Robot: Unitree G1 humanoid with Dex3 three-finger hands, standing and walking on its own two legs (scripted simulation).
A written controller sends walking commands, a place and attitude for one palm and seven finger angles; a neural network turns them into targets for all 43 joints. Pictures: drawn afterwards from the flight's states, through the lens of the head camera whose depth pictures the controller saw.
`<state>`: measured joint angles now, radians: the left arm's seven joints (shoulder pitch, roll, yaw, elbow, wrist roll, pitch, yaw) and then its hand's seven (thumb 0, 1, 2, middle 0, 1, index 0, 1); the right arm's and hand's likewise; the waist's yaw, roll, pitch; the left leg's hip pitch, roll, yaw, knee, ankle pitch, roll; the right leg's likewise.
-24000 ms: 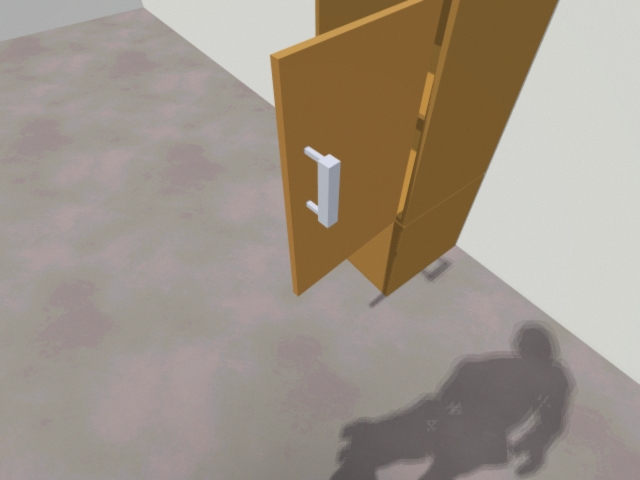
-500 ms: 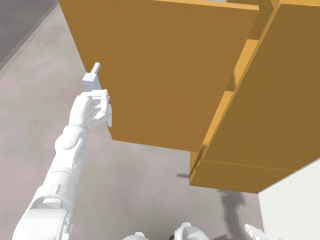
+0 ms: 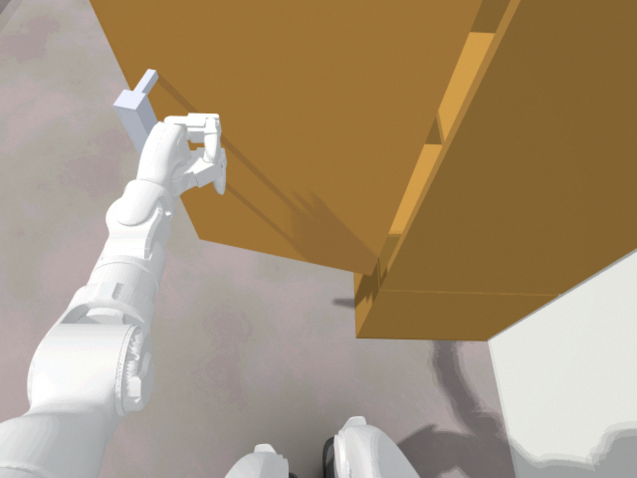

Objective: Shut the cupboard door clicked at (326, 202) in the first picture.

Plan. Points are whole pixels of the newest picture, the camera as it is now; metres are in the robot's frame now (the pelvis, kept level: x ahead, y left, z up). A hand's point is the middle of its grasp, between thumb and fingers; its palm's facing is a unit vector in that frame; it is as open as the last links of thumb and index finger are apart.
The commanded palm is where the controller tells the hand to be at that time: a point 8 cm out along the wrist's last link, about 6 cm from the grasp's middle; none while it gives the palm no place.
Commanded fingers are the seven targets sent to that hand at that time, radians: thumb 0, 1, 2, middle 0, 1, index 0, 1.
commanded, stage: push the door shut along its arc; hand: left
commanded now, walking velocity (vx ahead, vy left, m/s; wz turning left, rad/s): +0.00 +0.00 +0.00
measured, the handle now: (158, 131) +0.55 +0.17 +0.07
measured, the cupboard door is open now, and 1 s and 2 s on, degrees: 79 60 59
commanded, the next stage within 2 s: pull the fist back off the door in 0.84 s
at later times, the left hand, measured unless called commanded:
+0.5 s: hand (234, 141) +0.52 +0.07 +0.08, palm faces -0.39 -0.92 -0.03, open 3.0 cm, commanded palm +0.53 +0.11 +0.08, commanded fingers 0.00 0.90 0.90 -1.30 -1.50 -1.30 -1.50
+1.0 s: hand (261, 109) +0.57 +0.03 +0.08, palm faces -0.37 -0.93 +0.05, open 3.4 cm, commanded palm +0.57 +0.06 +0.08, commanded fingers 0.00 0.90 0.90 -1.30 -1.50 -1.30 -1.50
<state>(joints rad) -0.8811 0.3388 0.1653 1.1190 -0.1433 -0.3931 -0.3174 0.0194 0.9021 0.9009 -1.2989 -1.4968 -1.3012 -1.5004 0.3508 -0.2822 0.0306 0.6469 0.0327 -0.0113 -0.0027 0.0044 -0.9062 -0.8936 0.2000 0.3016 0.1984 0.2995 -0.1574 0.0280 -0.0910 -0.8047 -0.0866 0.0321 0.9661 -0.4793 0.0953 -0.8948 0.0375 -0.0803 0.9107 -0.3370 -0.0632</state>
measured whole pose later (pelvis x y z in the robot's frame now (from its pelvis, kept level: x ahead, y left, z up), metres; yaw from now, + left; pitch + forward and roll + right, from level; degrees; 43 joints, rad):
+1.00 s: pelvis +0.01 -0.01 -0.03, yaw -1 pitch +27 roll -3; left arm -1.31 0.46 0.20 1.32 -0.12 -0.20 -0.34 0.03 0.99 0.98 -1.30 -1.50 -1.32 -1.50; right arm 0.39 -0.29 0.04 0.68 -0.01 -0.04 -0.01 0.00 -0.91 -0.89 0.20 0.30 0.20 0.30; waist -0.25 0.06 -0.11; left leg -1.06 -0.05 0.01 1.14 -0.55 0.08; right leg -1.13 0.06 -0.12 1.04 -0.38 -0.09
